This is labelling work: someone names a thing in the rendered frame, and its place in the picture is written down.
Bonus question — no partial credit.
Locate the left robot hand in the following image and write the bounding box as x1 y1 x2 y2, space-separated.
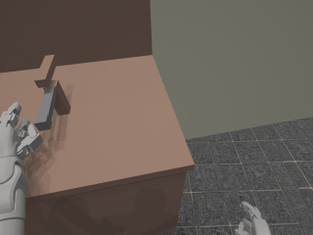
0 102 44 162

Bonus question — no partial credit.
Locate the right robot hand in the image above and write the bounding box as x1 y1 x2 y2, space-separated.
235 201 272 235

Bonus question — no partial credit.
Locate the counter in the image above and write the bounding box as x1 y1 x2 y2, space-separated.
0 0 195 235

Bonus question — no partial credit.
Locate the tap lever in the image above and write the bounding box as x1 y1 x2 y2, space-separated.
33 87 57 131

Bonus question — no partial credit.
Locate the robot left forearm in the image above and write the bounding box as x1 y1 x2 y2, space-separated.
0 157 28 235

